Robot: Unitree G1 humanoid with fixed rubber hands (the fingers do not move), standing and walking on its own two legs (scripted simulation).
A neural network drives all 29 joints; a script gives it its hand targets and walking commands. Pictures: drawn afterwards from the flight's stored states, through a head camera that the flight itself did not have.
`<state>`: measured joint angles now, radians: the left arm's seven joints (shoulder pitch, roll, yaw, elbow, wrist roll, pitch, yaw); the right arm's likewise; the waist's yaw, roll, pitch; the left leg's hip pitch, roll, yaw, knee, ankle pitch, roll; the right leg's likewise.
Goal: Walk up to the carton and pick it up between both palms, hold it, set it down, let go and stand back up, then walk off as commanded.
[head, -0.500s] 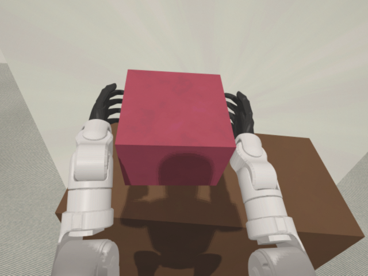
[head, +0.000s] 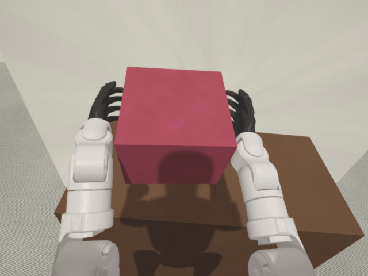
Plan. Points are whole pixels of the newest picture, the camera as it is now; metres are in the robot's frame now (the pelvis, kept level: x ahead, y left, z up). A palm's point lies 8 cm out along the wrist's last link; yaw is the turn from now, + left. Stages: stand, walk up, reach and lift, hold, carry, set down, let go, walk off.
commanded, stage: hold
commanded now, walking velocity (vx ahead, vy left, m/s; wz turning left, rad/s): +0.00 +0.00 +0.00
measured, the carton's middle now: (173, 127) +0.36 +0.03 +0.17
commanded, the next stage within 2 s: none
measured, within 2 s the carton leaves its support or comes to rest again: neither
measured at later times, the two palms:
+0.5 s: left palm (101, 120) +0.34 +0.17 +0.19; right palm (242, 129) +0.35 -0.12 +0.18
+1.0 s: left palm (102, 120) +0.35 +0.17 +0.19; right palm (242, 130) +0.35 -0.12 +0.18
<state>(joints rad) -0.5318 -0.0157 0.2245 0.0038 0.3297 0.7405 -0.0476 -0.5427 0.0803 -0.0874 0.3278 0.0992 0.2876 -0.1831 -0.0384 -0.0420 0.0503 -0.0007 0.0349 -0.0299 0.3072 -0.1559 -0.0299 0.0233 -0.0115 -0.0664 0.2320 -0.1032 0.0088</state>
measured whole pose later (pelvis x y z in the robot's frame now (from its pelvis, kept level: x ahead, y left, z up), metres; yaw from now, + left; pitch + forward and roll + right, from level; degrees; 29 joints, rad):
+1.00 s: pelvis +0.00 +0.00 +0.00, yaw +0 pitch -9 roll -1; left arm -0.53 -0.02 0.23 0.01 0.34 0.73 -0.05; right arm -0.55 0.08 -0.09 0.35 0.10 0.27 -0.19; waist -0.04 -0.04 0.06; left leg 0.00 0.03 -0.03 0.30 -0.16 -0.03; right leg 0.02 -0.01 -0.07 0.23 -0.11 0.01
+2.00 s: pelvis +0.00 +0.00 +0.00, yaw +0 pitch -9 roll -1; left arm -0.53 -0.02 0.23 0.03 0.33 0.73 -0.05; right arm -0.55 0.08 -0.08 0.38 0.10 0.27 -0.19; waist -0.04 -0.04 0.07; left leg 0.01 0.03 -0.03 0.30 -0.16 -0.03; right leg 0.03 -0.01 -0.07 0.24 -0.11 0.01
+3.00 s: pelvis +0.00 +0.00 +0.00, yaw +0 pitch -9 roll -1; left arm -0.53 -0.02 0.23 0.01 0.33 0.72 -0.05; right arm -0.55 0.08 -0.08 0.36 0.10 0.26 -0.20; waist -0.04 -0.04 0.07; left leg 0.01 0.03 -0.03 0.30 -0.16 -0.03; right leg 0.03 -0.01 -0.07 0.24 -0.11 0.01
